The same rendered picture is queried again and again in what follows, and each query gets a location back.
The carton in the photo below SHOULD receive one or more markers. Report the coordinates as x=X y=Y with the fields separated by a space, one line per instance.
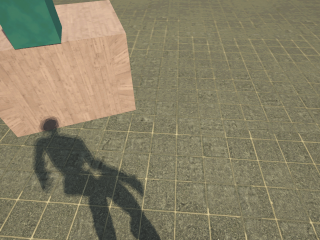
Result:
x=30 y=23

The pedestal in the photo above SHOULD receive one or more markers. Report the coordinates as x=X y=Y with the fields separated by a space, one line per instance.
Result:
x=85 y=77

